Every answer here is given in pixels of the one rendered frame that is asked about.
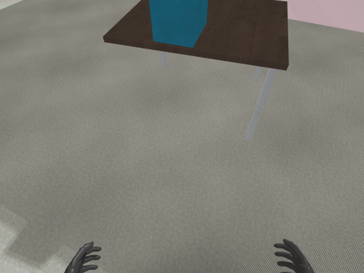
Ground left robot hand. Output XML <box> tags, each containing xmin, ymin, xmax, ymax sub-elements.
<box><xmin>64</xmin><ymin>242</ymin><xmax>102</xmax><ymax>273</ymax></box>

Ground carton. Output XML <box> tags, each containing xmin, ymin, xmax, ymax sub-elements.
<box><xmin>149</xmin><ymin>0</ymin><xmax>208</xmax><ymax>48</ymax></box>

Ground right robot hand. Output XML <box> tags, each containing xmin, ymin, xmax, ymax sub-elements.
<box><xmin>274</xmin><ymin>239</ymin><xmax>315</xmax><ymax>273</ymax></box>

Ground table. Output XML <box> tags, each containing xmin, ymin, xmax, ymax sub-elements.
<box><xmin>103</xmin><ymin>0</ymin><xmax>289</xmax><ymax>141</ymax></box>

